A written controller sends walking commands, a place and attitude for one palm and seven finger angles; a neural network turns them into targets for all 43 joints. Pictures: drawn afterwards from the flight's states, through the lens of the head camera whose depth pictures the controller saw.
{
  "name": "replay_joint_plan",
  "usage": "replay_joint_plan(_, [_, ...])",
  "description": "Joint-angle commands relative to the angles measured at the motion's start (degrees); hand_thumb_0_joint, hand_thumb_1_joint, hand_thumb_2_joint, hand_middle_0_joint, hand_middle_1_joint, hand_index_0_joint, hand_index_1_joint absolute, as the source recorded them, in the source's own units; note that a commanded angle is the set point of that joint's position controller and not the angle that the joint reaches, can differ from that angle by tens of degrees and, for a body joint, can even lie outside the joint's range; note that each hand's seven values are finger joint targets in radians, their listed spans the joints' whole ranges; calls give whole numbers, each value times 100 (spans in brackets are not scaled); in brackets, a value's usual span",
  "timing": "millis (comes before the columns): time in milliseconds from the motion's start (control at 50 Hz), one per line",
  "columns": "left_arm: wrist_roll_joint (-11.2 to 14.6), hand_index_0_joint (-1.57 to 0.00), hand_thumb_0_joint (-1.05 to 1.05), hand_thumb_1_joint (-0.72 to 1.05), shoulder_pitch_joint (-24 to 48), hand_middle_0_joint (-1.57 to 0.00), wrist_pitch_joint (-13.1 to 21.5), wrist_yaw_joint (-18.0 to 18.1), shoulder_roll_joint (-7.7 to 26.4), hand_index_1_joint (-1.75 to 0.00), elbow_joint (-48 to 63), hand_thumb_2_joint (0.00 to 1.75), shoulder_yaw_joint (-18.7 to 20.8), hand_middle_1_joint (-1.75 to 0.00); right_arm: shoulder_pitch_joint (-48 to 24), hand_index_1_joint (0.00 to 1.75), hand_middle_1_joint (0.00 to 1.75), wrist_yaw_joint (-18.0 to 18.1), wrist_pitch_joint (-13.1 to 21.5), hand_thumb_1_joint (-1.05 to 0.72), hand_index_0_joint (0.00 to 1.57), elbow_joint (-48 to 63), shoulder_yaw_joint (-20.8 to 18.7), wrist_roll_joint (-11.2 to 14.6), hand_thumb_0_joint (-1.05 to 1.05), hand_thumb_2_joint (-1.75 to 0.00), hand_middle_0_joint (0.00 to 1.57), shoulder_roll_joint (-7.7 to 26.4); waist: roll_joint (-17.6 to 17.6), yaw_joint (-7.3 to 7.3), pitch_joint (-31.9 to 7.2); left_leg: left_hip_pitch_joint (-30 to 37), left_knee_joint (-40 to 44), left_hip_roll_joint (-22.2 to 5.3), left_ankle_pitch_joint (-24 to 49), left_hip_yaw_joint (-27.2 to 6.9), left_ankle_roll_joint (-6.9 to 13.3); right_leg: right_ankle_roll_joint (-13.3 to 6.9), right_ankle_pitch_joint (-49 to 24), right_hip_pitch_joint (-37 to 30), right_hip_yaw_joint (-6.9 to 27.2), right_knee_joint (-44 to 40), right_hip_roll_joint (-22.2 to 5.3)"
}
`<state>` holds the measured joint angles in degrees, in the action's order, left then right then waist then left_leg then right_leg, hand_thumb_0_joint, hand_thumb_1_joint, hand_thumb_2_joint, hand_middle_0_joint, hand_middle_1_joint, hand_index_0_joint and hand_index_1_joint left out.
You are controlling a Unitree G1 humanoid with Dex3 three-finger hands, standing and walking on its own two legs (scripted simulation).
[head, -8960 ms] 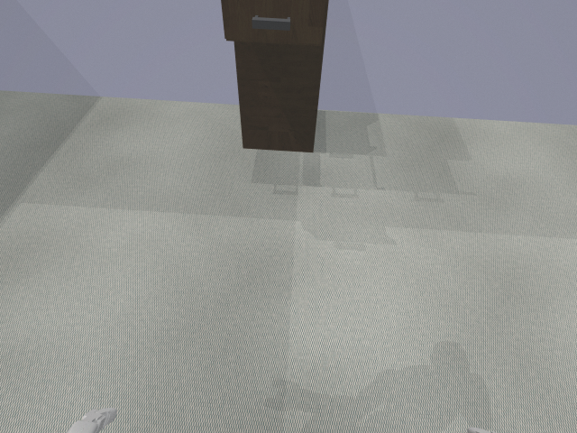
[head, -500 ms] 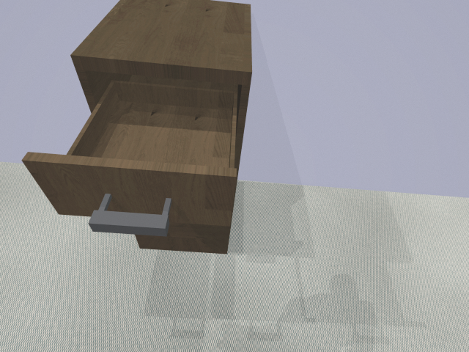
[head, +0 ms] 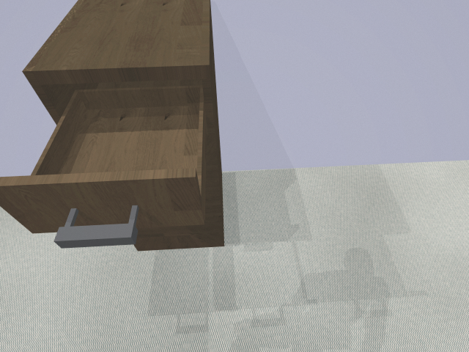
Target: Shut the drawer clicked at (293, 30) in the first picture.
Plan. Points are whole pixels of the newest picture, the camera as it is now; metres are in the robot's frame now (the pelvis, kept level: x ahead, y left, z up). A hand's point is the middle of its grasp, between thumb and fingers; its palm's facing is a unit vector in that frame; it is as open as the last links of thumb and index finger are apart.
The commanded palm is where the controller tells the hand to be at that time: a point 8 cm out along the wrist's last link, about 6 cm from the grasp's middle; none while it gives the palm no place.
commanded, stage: come to a stop and stand still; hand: left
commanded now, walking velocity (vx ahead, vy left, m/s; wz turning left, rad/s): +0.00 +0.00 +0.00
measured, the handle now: (101, 223) +0.33 +0.25 +0.03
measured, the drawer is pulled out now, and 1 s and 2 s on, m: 0.29 0.29 0.29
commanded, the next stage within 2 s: look again from close up in 0.42 s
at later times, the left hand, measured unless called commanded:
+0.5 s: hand out of the picture -0.03 +0.11 -0.17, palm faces +0.08 -0.98 -0.15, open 7.3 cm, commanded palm none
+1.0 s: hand out of the picture -0.03 +0.18 -0.17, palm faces +0.04 -0.98 -0.18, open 7.4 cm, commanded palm none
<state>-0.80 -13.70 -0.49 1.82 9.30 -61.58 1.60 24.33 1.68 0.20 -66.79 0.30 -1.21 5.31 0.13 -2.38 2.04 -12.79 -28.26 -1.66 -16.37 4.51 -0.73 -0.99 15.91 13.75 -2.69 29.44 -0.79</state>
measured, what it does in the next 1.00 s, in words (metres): stands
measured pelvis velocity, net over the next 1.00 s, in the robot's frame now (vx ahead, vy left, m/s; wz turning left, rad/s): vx -0.03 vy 0.01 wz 0.01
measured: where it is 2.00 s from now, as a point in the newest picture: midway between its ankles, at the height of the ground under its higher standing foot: outside the picture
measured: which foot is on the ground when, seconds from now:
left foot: down 0.00-1.00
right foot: down 0.00-1.00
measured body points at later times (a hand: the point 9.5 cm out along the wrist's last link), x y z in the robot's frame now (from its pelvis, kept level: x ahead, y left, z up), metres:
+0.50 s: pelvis +0.01 -0.04 +0.01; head +0.02 -0.05 +0.46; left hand -0.04 +0.16 -0.15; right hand +0.02 -0.26 -0.16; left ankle -0.01 +0.12 -0.74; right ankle -0.01 -0.10 -0.74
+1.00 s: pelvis -0.03 +0.01 +0.00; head -0.03 +0.02 +0.45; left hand -0.03 +0.23 -0.16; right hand -0.03 -0.20 -0.15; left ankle -0.01 +0.08 -0.74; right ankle -0.01 -0.10 -0.74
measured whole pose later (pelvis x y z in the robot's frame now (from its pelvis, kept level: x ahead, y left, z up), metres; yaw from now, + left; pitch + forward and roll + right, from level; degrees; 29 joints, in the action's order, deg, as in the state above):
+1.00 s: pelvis -0.03 +0.01 +0.00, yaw +0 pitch -1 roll +0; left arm -1.2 -18.4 0.1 2.1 8.2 -60.9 -0.4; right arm 19.0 1.1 0.1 -61.3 0.6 -1.5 7.9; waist -0.1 0.1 -0.5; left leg -12.6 -25.9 3.0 -12.8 4.6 4.6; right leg -1.0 13.2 12.7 -3.3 26.7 -0.2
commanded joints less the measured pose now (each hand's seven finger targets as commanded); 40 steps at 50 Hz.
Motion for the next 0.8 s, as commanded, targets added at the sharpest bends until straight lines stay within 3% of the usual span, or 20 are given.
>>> replay_joint_plan(0, [25,-20,0,90,-724,-20,210,12,591,-30,-47,90,27,-30,124,30,30,19,28,-90,20,196,-85,9,0,-90,20,236,-1181,249,-27,-497,-339,-159,-600,-67,20,-549,-1230,-408,1190,-1272,-1317])
replay_joint_plan(20, [17,-20,0,90,-603,-20,211,28,471,-30,-40,90,-3,-30,145,30,30,26,-15,-90,20,159,-98,3,0,-90,20,276,-1408,196,133,-468,-446,-218,-564,-99,8,-555,-1430,-293,1033,-1299,-1175])
replay_joint_plan(80, [40,-20,0,90,-545,-20,227,45,336,-30,-42,90,-53,-30,203,30,30,58,-5,-90,20,32,-64,37,0,-90,20,251,-739,131,360,-155,-70,-289,67,-180,-3,-515,-2327,-163,788,-1025,-1007])
replay_joint_plan(120, [67,-20,0,90,-550,-20,221,37,282,-30,-29,90,-66,-30,272,30,30,69,30,-90,20,-40,-63,45,0,-90,20,299,-354,126,240,259,360,-382,996,-265,26,-365,-1966,-98,597,-922,-713])
replay_joint_plan(180, [63,-20,0,90,-547,-20,169,30,336,-30,-37,90,-46,-30,-6,30,30,86,31,-90,20,-7,-64,38,0,-90,20,402,326,217,528,224,542,-499,1133,-296,17,-182,-1398,-25,524,-1006,-543])
replay_joint_plan(420, [20,-20,0,90,-846,-20,226,25,373,-30,-161,90,-67,-30,-393,30,30,103,19,-90,20,233,-97,64,0,-90,20,611,-277,192,151,604,685,-467,875,-212,-6,-37,-1741,-327,631,-1275,-531])
replay_joint_plan(480, [25,-20,0,90,-914,-20,238,28,340,-30,-191,90,-69,-30,-415,30,30,104,35,-90,20,246,-83,59,0,-90,20,626,-124,200,166,601,727,-475,950,-225,-5,-67,-1792,-330,620,-1257,-543])
replay_joint_plan(500, [-50,-20,0,90,-1446,-20,397,293,585,-30,-402,90,30,-30,-1183,30,30,39,111,-90,20,631,-176,101,0,-90,20,837,-539,544,538,-600,-951,-271,-274,226,-172,777,-5558,-546,1380,-1170,-1112])
replay_joint_plan(520, [-68,-20,0,90,-1517,-20,417,305,759,-30,-281,90,11,-30,-1027,30,30,56,48,-90,20,978,-122,118,0,-90,20,701,-484,264,331,-772,-1163,-24,-619,-56,-54,648,-7611,-1177,1165,-731,-1325])
replay_joint_plan(540, [-51,-20,0,90,-1507,-20,395,304,680,-30,-171,90,15,-30,-712,30,30,88,15,-90,20,935,-148,122,0,-90,20,505,-558,228,-142,-776,-1219,2,-694,-71,103,598,-7931,-1505,1011,-484,-1352])
replay_joint_plan(560, [-46,-20,0,90,-1458,-20,347,301,592,-30,-152,90,3,-30,-656,30,30,83,37,-90,20,921,-162,143,0,-90,20,521,-448,195,-579,-717,-1189,21,-581,-80,128,193,-7397,-1682,720,-306,-1172])
replay_joint_plan(580, [-32,-20,0,90,-1347,-20,313,259,579,-30,-56,90,-10,-30,-634,30,30,69,34,-90,20,925,-162,158,0,-90,20,513,-671,223,-835,-550,-1080,11,-451,-158,117,-193,-6347,-1680,668,-378,-1094])
replay_joint_plan(600, [-38,-20,0,90,-1170,-20,295,214,524,-30,41,90,-25,-30,-629,30,30,54,20,-90,20,942,-170,150,0,-90,20,528,-697,187,-835,-338,-883,9,-369,-170,102,-471,-4999,-1402,734,-538,-1057])
replay_joint_plan(620, [-49,-20,0,90,-901,-20,253,194,503,-30,155,90,-13,-30,-482,30,30,23,15,-90,20,916,-174,120,0,-90,20,487,-617,95,-784,-33,-418,48,-122,-88,71,-543,-3808,-1127,649,-590,-939])
replay_joint_plan(640, [-28,-20,0,90,-807,-20,221,176,457,-30,180,90,-41,-30,-468,30,30,17,18,-90,20,872,-158,91,0,-90,20,503,-563,77,-508,246,-34,61,137,-121,61,-481,-2323,-587,708,-729,-886])
replay_joint_plan(660, [-11,-20,0,90,-761,-20,189,156,369,-30,155,90,-57,-30,-442,30,30,17,19,-90,20,838,-158,63,0,-90,20,556,-485,46,-191,393,153,-35,193,-280,94,-395,-870,-42,763,-896,-782])
replay_joint_plan(680, [7,-20,0,90,-757,-20,174,143,256,-30,131,90,-80,-30,-400,30,30,17,38,-90,20,831,-164,35,0,-90,20,653,-173,46,94,403,305,-239,280,-505,182,-304,100,392,790,-1012,-636])
replay_joint_plan(720, [-14,-20,0,90,-909,-20,145,128,171,-30,148,90,-88,-30,-390,30,30,11,53,-90,20,880,-171,-16,0,-90,20,837,122,186,483,-289,702,-678,-129,-977,405,-191,436,358,610,-1020,-395])
replay_joint_plan(760, [-43,-20,0,90,-846,-20,120,94,225,-30,143,90,-105,-30,-568,30,30,2,57,-90,20,866,-139,-26,0,-90,20,832,553,244,721,-743,1156,-578,-795,-1208,439,-224,334,186,506,-735,-300])
replay_joint_plan(780, [-46,-20,0,90,-927,-20,127,74,226,-30,131,90,-109,-30,-598,30,30,2,65,-90,20,898,-136,-17,0,-90,20,846,515,293,749,-869,1290,-578,-985,-1256,450,-207,244,84,476,-710,-289])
